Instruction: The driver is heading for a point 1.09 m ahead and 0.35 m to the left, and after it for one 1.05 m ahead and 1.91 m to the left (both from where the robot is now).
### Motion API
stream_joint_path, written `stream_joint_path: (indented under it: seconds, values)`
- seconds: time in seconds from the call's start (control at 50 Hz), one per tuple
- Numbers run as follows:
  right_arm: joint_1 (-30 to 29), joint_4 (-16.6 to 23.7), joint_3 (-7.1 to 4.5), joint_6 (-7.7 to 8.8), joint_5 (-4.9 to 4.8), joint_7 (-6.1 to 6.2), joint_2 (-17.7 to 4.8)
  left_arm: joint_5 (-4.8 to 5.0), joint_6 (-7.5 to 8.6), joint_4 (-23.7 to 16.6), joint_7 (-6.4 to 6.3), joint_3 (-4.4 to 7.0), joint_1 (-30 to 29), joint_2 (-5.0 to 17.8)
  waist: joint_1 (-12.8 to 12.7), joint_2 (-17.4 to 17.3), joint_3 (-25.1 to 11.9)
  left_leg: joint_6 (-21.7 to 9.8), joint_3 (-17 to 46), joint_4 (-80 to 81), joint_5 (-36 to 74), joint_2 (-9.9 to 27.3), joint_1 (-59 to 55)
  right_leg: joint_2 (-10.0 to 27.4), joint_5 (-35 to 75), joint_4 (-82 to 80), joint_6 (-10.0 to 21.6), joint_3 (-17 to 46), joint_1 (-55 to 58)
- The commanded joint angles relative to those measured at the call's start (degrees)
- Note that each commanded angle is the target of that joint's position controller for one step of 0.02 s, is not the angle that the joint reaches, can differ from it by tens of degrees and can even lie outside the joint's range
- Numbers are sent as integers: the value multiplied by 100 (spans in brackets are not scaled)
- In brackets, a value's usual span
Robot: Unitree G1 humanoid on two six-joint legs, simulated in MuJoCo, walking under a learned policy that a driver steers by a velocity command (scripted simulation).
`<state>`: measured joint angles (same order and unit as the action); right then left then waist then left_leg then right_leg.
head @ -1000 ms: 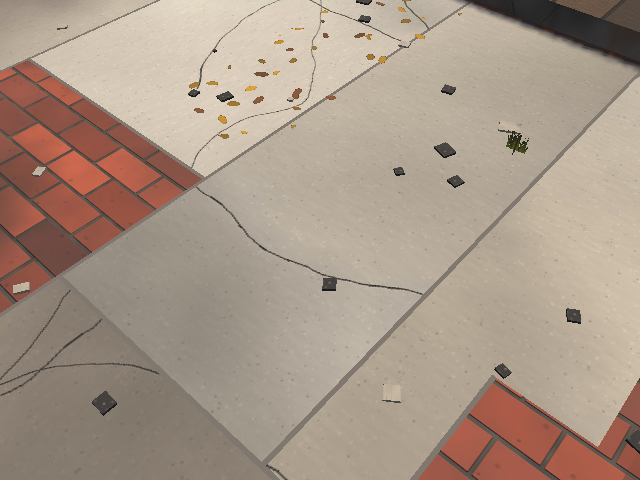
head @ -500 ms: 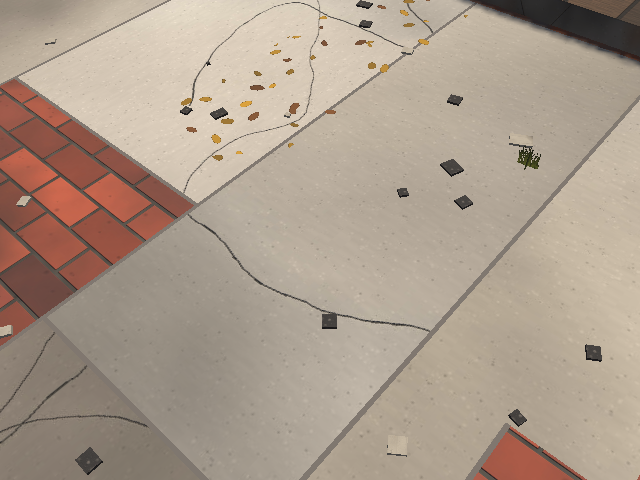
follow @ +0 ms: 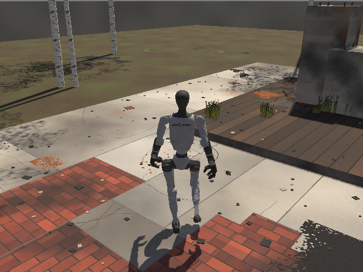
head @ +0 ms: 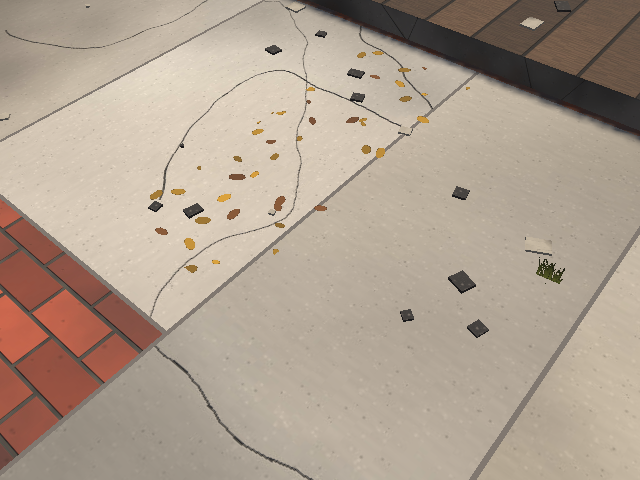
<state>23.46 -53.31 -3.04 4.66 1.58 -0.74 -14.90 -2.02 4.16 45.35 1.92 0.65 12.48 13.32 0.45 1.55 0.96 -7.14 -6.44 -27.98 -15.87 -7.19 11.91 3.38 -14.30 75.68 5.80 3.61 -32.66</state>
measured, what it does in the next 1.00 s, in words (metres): walks ahead, turning left: right foot, then left foot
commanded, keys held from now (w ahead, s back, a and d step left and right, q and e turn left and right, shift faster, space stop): w+shift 0.28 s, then w+q+shift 0.72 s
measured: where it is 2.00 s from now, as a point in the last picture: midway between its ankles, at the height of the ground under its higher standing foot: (238, 224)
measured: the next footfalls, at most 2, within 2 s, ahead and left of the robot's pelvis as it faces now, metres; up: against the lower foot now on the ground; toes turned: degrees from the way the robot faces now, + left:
right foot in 0.28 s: +0.49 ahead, -0.11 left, +0.00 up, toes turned -3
left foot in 0.76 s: +0.91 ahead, +0.06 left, +0.00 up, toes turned +22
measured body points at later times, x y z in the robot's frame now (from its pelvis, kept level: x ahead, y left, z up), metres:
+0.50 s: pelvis +0.48 -0.04 +0.01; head +0.49 -0.04 +0.46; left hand +0.45 +0.23 -0.13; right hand +0.61 -0.30 -0.11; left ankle +0.47 +0.10 -0.63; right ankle +0.45 -0.11 -0.73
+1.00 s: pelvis +0.93 +0.07 +0.01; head +0.95 +0.08 +0.45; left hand +1.05 +0.38 -0.05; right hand +1.03 -0.20 -0.12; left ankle +0.87 +0.05 -0.73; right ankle +1.16 -0.05 -0.65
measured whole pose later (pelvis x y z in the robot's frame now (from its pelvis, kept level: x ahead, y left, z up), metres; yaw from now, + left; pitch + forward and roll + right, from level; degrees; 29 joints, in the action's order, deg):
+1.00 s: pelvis +0.93 +0.07 +0.01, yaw +32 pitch +1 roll +0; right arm 27.5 -52.2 -3.9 3.7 0.2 -0.2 -16.5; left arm -3.7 4.1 35.7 0.8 -1.6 -0.6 12.7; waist 4.6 0.0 1.5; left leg -11.5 6.7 -20.9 -14.9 -13.6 4.9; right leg 8.9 -11.1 57.1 -3.7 6.3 -41.6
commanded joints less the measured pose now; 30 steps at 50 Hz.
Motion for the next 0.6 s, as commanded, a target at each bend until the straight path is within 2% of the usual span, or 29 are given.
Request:
stream_joint_path:
  seconds: [0.02,0.06,0.08,0.1,0.14,0.16,0.18,0.22,0.24,0.26,0.28,0.3,0.32,0.34,0.36,0.38,0.4,0.42,0.44,0.46,0.48,0.5,0.54,0.56,0.58,0.6]
  values:
    - [-108,241,-11,283,-101,-39,-349,-54,-84,-478,69,-24,-185,293,-312,-247,887,-693,1973,2610,-736,1569,819,517,596,-729,-179,-94,-890]
    - [47,230,-4,334,-151,-76,-387,-25,-29,-719,91,-50,-933,357,-144,-98,1039,-599,1348,2763,422,1281,704,537,1405,-1979,-235,-390,-880]
    - [191,204,16,359,-208,-92,-333,5,0,-735,122,-80,-1161,296,-33,67,973,-433,1005,2739,1185,1061,600,393,1934,-2565,-217,-635,-575]
    - [310,182,-7,402,-244,-73,-475,40,31,-832,170,-147,-1356,140,14,-141,898,-378,965,2887,1730,1182,657,344,2413,-3131,-156,-729,-68]
    - [573,56,-10,433,-281,-36,-603,91,47,-862,195,-148,-1690,198,151,-126,877,-266,789,3066,2832,1332,-42,145,2909,-3820,-37,-921,224]
    - [688,-6,-7,413,-246,-21,-654,105,49,-870,174,-138,-1807,254,217,-155,852,-209,689,2951,3464,1366,-605,35,2884,-4106,9,-1015,172]
    - [781,-52,7,389,-209,1,-696,97,45,-864,139,-119,-1844,319,249,-228,708,-136,591,2682,4542,1381,-1191,-146,2716,-4276,62,-1153,143]
    - [803,-127,-23,292,-89,101,-970,21,59,-833,62,-51,-1636,503,36,-677,266,-48,544,1760,6682,1622,-2083,-544,1835,-4448,189,-1239,493]
    - [761,-171,-48,206,9,166,-1103,23,59,-691,5,33,-1067,690,-291,-872,-136,-15,558,906,7340,1735,-2314,-715,1351,-4481,268,-1146,1053]
    - [608,-173,-86,108,94,228,-1221,54,50,-355,-81,151,-1,933,-775,-984,-680,-9,534,-325,7474,1800,-2203,-815,872,-4464,368,-1033,2064]
    - [306,-110,-101,51,117,252,-1236,24,34,36,-179,276,1209,1164,-1367,-872,-1145,-5,418,-1926,6594,1660,-1477,-559,641,-4610,505,-809,3357]
    - [337,73,23,86,141,199,-623,-96,19,199,-291,423,2079,1627,-1404,-32,-1787,-116,498,-4146,3255,1163,32,801,-832,-4198,587,640,4813]
    - [1186,281,180,189,-347,57,39,-221,35,136,-206,477,1640,1766,-521,1742,-2531,82,1059,-6110,-1080,200,2388,2235,-2083,-5457,1367,4228,6182]
    - [436,315,95,201,-286,147,-556,-113,46,85,-114,476,1114,1275,-646,488,-1815,-124,1284,-5989,-361,717,2952,1824,-2386,-5953,1069,3837,5528]
    - [-180,425,63,204,-293,128,-623,-81,127,147,-93,391,791,907,-565,-20,-927,-119,1222,-5564,200,930,2929,1679,-1676,-6095,865,2757,4483]
    - [-303,424,95,169,-247,92,-492,-117,184,249,-74,358,646,687,-353,-466,-436,-109,1214,-5216,356,1139,2683,1507,-874,-6291,688,2085,3639]
    - [-395,427,107,67,-139,19,-363,-111,226,358,-94,290,624,494,-169,-482,-143,-97,1249,-5020,412,1286,2464,1216,-404,-6425,419,1415,3051]
    - [-150,434,138,-55,-64,-75,-205,-63,270,482,-113,245,701,404,29,-105,-83,-28,1226,-4898,437,1371,2243,1167,-296,-6585,303,1011,2663]
    - [-235,472,143,-153,-33,-121,-133,17,324,586,-95,229,771,333,101,-5,78,7,1205,-4842,464,1468,2311,1054,-48,-6698,172,669,2501]
    - [-449,586,145,-230,-19,-162,-88,103,371,657,-84,234,795,367,163,68,260,52,1140,-4758,549,1532,2560,999,217,-6813,62,290,2399]
    - [-695,668,144,-284,-29,-193,-87,138,397,682,-75,231,780,367,171,-20,387,84,1028,-4673,761,1537,2765,837,583,-6915,-125,-173,2335]
    - [-1048,862,171,-303,-39,-219,-50,122,437,688,-58,231,827,432,143,76,536,111,873,-4362,1044,1541,2855,791,1155,-7011,-222,-544,2170]
    - [-1595,1064,212,-282,-90,-242,-19,92,485,750,-40,198,907,381,82,135,761,95,491,-3615,1701,1394,2878,450,2383,-7063,-375,-1297,2093]
    - [-1675,998,190,-293,-154,-245,-97,86,476,770,-62,175,945,337,3,-12,638,43,255,-3442,1961,1140,2848,160,2949,-7038,-520,-1604,2347]
    - [-1884,1205,248,-259,-139,-278,16,105,507,769,-84,169,1072,510,74,166,786,-26,109,-2809,2162,1227,2795,400,3747,-6962,-557,-1738,2375]
    - [-2183,1302,265,-227,-121,-304,-39,138,499,828,-130,158,1169,522,24,73,917,-76,-137,-2295,2242,1145,2739,433,4283,-6993,-627,-1859,2576]
Velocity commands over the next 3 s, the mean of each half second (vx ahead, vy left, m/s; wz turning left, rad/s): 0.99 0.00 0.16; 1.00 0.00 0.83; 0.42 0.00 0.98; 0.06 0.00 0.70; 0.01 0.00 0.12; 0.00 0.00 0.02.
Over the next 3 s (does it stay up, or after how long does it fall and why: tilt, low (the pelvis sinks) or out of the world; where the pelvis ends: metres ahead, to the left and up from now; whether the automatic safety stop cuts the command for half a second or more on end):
stays up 1.22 0.22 0.02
